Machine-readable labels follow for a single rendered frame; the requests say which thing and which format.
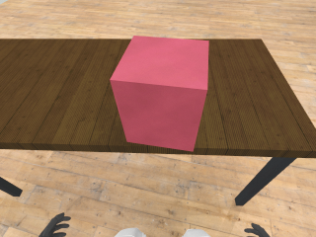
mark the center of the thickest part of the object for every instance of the right robot hand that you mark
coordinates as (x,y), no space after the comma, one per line
(257,230)

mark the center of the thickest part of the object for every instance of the table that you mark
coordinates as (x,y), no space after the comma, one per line
(56,95)

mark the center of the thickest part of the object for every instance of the robot left thigh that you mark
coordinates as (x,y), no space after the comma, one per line
(130,232)

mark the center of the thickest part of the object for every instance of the carton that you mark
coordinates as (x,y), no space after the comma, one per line
(160,86)

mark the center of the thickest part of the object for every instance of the left robot hand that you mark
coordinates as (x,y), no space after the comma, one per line
(53,226)

